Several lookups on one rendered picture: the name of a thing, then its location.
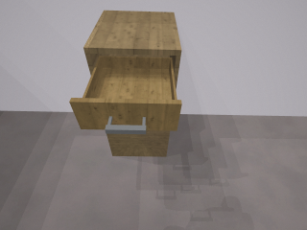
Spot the cabinet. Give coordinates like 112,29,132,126
83,10,182,157

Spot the drawer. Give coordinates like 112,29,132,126
69,56,182,131

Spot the handle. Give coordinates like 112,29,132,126
105,116,147,134

